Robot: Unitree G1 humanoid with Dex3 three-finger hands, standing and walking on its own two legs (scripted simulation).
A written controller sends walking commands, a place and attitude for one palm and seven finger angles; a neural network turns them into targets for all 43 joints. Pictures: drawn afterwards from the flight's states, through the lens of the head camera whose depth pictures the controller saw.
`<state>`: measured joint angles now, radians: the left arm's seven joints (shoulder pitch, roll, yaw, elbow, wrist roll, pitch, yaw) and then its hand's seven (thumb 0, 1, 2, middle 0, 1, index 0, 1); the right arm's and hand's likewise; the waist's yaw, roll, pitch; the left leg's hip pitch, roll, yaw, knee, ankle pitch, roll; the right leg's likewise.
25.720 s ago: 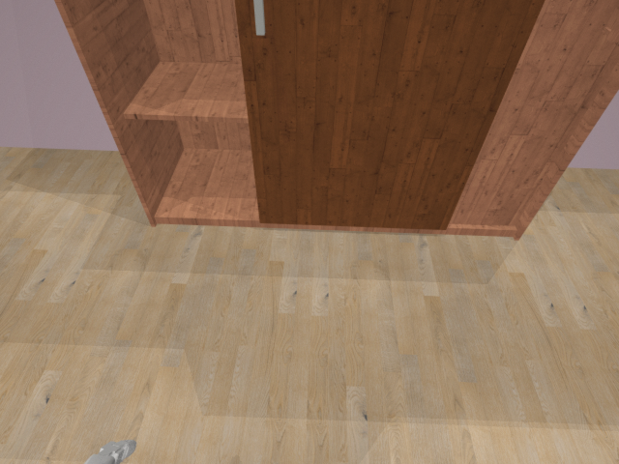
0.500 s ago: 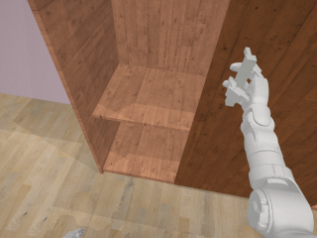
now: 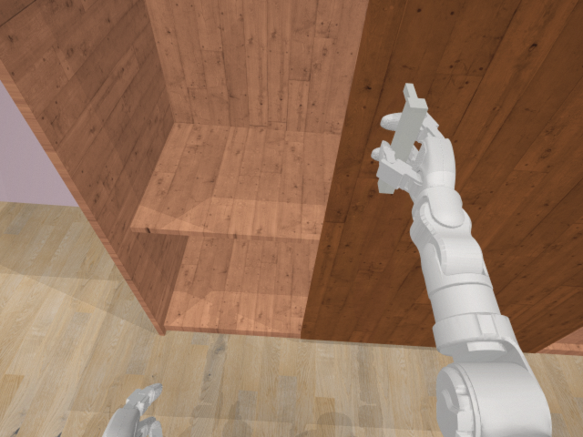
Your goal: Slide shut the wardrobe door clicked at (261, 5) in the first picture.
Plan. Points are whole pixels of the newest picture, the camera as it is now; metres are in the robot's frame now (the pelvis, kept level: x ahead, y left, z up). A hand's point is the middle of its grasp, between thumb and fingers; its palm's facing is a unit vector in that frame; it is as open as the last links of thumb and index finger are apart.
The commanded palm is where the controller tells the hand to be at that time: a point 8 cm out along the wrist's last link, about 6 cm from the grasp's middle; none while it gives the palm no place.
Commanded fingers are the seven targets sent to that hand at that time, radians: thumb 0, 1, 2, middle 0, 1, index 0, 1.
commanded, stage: tug the door sideways, standing still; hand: right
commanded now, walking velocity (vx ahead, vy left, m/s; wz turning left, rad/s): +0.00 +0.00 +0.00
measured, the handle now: (397, 141) +0.49 -0.11 +0.16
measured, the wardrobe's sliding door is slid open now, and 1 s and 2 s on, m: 0.47 0.36 0.15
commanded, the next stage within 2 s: step sideways, sliding the door along in 0.42 s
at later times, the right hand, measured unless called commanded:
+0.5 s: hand (357, 164) +0.44 -0.05 +0.16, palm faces +0.03 +1.00 -0.05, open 5.9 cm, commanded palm +0.42 -0.05 +0.16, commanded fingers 0.00 -0.90 -0.90 0.45 1.40 0.45 1.40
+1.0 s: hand (311, 162) +0.44 +0.01 +0.15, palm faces -0.11 +0.98 -0.14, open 6.2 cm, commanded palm +0.43 -0.02 +0.16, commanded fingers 0.00 -0.90 -0.90 0.45 1.40 0.45 1.40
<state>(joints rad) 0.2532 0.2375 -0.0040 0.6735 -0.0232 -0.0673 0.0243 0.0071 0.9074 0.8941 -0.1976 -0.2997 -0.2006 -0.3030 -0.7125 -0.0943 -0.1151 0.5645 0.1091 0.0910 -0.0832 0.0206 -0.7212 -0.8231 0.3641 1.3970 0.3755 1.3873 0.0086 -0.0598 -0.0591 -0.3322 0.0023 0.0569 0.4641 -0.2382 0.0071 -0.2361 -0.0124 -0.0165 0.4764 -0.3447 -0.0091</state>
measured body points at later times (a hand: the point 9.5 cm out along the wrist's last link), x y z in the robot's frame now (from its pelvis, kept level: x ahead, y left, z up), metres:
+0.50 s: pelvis -0.03 -0.01 +0.00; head +0.01 +0.02 +0.44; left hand +0.02 +0.23 -0.15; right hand +0.43 -0.10 +0.16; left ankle -0.01 +0.12 -0.74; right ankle -0.07 -0.11 -0.74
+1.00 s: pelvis -0.02 +0.07 +0.00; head +0.06 +0.08 +0.44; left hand +0.11 +0.30 -0.14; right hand +0.44 -0.04 +0.16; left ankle -0.01 +0.12 -0.74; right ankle -0.04 -0.07 -0.68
